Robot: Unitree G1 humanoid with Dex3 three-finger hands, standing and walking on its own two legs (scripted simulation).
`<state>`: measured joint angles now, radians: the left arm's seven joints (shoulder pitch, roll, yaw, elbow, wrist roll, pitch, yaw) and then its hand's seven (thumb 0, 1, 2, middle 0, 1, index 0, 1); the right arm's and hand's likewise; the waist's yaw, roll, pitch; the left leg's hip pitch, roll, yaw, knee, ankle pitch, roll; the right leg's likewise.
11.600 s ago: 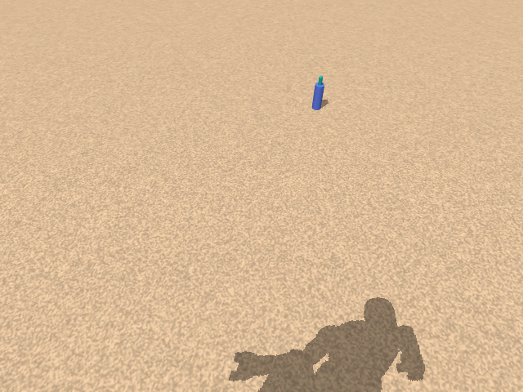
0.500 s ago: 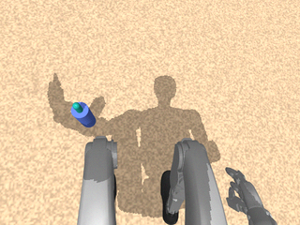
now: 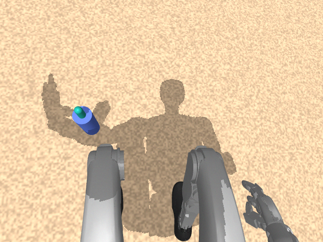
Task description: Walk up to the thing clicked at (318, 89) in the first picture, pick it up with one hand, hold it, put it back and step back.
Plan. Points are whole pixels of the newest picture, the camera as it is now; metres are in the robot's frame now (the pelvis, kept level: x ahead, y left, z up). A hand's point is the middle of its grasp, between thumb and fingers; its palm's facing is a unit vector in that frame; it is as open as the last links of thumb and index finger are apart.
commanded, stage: go down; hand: left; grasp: from the side
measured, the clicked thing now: (85, 119) +0.43 +0.25 -0.28
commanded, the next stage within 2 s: approach in 0.16 s
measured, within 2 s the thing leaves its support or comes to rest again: neither
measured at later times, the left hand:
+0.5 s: hand out of the picture +0.34 +0.42 -0.04, palm faces +0.27 -0.96 -0.04, open 17.7 cm
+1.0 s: hand (59, 130) +0.38 +0.31 -0.24, palm faces +0.11 -0.99 +0.08, open 17.6 cm
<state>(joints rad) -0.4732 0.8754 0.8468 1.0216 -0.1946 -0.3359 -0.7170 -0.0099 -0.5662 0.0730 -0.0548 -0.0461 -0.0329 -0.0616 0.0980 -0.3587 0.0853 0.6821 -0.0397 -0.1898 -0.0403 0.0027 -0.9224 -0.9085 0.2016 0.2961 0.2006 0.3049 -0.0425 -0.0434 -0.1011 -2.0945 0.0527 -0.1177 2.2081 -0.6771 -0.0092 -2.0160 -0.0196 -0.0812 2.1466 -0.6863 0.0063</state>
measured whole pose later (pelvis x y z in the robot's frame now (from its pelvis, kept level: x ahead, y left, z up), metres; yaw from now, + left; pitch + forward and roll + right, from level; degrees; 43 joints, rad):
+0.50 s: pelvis +0.00 +0.00 -0.03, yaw -1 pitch +31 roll -6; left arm -0.53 0.87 0.85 1.18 -0.30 -0.49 -0.77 -0.01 -0.59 0.05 -0.07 -0.06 -0.04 -0.08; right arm 0.07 -0.38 0.13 0.69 -0.06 -0.21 -0.02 0.00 -0.91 -0.91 0.20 0.30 0.20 0.31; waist -0.06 -0.06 -0.06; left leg -2.16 0.05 -0.13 2.29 -0.68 -0.02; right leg -2.09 -0.01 -0.09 2.23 -0.68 0.00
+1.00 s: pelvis -0.01 +0.01 -0.10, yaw -6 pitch +19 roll -12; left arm -0.53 0.73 0.66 1.27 -0.29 -0.87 -0.61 -0.01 -0.58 0.05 -0.08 -0.09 -0.05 -0.10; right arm -0.14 -0.36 0.32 0.68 -0.23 -0.14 0.05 0.00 -0.93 -0.91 0.20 0.30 0.20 0.31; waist -0.13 -0.20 0.17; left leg -2.24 0.05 -0.26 2.60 -0.72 -0.01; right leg -2.10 0.03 -0.17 2.44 -0.68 0.04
